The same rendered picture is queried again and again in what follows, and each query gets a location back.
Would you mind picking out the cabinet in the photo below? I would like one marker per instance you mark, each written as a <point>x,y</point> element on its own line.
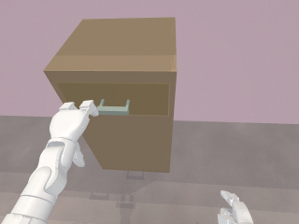
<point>123,50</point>

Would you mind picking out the drawer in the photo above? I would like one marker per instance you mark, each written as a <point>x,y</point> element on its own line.
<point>145,98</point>

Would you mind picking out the handle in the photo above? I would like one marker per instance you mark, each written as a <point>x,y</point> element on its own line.
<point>113,110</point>

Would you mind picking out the right robot hand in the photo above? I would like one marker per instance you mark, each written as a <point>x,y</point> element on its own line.
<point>239,212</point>

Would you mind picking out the left robot forearm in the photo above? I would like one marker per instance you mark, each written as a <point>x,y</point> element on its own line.
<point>45,184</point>

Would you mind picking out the left robot hand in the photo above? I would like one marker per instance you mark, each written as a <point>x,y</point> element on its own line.
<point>70,123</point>

